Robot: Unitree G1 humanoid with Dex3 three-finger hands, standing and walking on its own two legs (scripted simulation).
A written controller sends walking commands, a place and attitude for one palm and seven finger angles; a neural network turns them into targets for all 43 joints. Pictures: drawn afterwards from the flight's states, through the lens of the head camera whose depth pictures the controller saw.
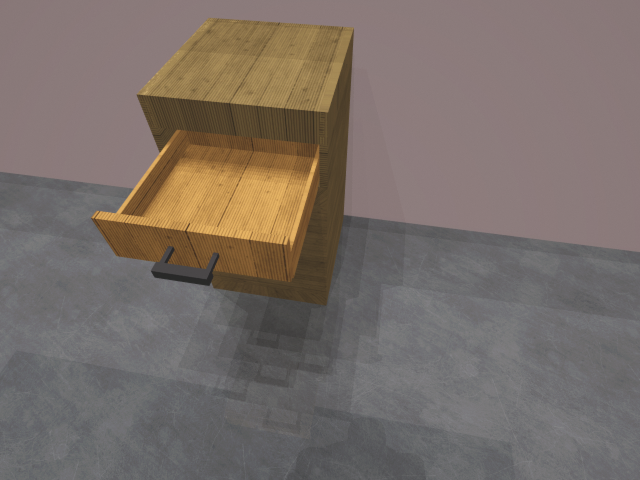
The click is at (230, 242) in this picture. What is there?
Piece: drawer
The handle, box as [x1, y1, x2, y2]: [151, 246, 218, 285]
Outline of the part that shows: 151,269 155,277 209,285 213,276 211,272 217,260 218,253 214,252 207,267 205,269 169,264 167,261 174,249 172,246 168,246 160,261 155,262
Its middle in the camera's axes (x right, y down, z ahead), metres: -0.26 +0.05 +0.75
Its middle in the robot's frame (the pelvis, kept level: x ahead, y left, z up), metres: +0.50 +0.29 -0.13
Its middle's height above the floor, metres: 0.65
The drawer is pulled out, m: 0.30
